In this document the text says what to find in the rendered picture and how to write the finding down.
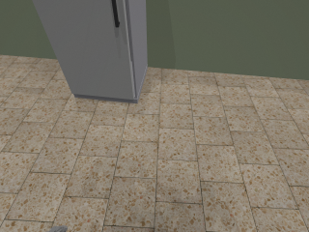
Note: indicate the fridge door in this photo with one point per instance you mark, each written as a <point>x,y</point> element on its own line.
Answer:
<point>93,53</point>

